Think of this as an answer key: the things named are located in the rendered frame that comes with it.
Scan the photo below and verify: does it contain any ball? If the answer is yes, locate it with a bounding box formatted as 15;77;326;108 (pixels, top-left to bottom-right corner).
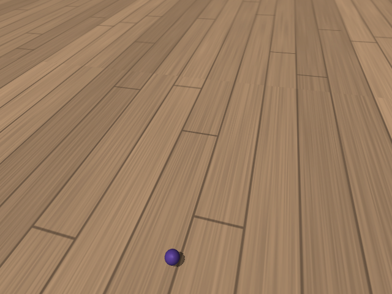
165;249;180;266

